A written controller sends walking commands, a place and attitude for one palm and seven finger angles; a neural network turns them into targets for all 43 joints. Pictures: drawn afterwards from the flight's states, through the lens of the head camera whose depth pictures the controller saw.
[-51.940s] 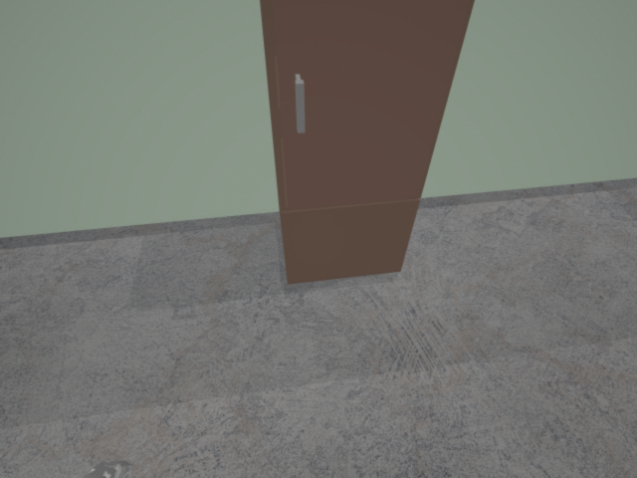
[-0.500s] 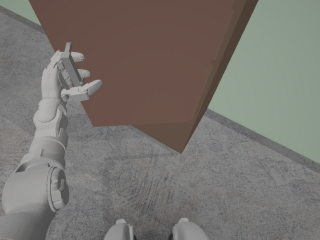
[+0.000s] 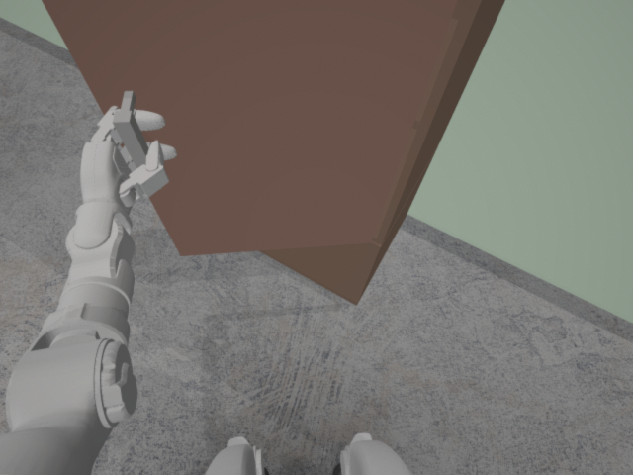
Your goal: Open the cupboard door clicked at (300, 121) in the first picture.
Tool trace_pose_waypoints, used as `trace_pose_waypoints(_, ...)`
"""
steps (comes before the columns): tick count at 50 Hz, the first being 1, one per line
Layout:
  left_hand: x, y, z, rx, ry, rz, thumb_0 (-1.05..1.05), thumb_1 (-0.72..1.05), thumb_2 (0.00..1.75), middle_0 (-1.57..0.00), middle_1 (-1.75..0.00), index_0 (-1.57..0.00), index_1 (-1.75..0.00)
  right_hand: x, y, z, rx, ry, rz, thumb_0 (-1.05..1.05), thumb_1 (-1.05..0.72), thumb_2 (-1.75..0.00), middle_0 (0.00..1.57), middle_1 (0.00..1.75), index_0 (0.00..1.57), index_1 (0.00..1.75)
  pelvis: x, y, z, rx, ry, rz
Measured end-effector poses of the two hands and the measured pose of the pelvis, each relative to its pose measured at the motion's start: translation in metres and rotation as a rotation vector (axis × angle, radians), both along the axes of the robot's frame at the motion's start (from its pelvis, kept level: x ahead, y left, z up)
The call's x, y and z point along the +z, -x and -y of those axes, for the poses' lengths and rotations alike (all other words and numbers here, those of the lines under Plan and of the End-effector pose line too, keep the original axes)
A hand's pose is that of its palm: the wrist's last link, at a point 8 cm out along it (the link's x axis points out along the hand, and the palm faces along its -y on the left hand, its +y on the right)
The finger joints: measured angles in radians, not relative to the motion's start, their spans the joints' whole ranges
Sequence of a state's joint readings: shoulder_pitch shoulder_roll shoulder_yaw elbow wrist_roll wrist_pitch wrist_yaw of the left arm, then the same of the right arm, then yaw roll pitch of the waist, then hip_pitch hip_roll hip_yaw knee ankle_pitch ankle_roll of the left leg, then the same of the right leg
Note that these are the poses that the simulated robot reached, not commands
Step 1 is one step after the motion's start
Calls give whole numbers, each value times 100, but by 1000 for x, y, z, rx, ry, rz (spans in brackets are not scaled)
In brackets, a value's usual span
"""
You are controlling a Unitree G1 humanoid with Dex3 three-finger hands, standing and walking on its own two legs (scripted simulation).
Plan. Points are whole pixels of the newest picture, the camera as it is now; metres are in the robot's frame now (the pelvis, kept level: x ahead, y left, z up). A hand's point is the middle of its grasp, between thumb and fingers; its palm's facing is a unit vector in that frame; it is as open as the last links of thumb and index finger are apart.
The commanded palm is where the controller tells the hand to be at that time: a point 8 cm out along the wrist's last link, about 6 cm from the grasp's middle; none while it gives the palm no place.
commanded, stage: pull the door open along its arc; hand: left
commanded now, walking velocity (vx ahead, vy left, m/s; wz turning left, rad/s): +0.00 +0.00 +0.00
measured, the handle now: (142, 143) +0.53 +0.20 +0.07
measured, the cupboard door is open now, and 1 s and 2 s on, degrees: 36 76 74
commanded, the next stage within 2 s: open thumb and fingers to let go in 0.92 s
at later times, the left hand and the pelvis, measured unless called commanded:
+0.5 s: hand (192, 271) +0.34 +0.12 +0.08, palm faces +0.25 -0.97 +0.05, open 5.9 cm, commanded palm +0.28 +0.19 +0.08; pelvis +0.01 -0.01 +0.02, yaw +0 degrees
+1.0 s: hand (264, 340) +0.26 +0.04 +0.08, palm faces +0.38 -0.92 -0.01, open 5.8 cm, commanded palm +0.21 +0.09 +0.08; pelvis +0.01 -0.05 +0.02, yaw +4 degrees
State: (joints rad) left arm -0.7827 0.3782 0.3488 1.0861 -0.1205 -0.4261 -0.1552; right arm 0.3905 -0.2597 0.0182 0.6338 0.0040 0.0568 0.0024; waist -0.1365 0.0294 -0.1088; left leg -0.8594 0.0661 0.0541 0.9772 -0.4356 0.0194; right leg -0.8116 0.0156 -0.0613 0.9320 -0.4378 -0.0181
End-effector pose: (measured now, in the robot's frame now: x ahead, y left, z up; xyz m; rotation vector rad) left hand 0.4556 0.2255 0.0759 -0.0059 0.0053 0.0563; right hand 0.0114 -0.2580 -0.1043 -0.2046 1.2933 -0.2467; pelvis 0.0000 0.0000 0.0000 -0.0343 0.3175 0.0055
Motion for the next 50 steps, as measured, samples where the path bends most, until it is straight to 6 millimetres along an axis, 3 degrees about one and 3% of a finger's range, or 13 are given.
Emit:
trace_pose_waypoints(6,-1,13,1,-9,-4,11,2,79,83,-37,-135,-37,-135,1,-12,-2,0,-18,30,1,-90,-90,20,30,20,30,3,-5,0,-8,-4,8)
trace_pose_waypoints(11,-1,40,6,-24,1,26,2,78,80,-37,-135,-37,-135,6,-34,-5,7,-42,95,1,-90,-90,20,30,20,30,9,-10,-1,-14,-9,31)
trace_pose_waypoints(16,-1,83,17,-33,16,38,2,75,77,-37,-135,-37,-135,14,-70,-9,42,-64,202,1,-90,-90,20,30,20,30,14,-15,-1,-17,-16,64)
trace_pose_waypoints(22,-1,133,45,138,55,40,2,72,75,-39,-135,-37,-132,24,-125,-20,145,-93,350,1,-90,-90,20,30,20,30,16,-15,3,-10,-27,100)
trace_pose_waypoints(30,2,176,78,277,32,19,3,71,75,-39,-132,-37,-132,37,-178,-35,252,-127,489,1,-90,-90,20,30,20,30,15,-11,16,15,-39,144)
trace_pose_waypoints(36,4,200,100,344,27,-7,3,71,75,-37,-131,-37,-133,40,-185,-33,277,-147,515,1,-90,-90,20,30,20,30,16,-12,28,29,-48,166)
trace_pose_waypoints(50,8,238,140,337,-11,-40,3,71,76,-34,-132,-38,-134,30,-168,2,267,-127,491,1,-90,-90,20,30,20,30,16,-14,52,54,-64,188)
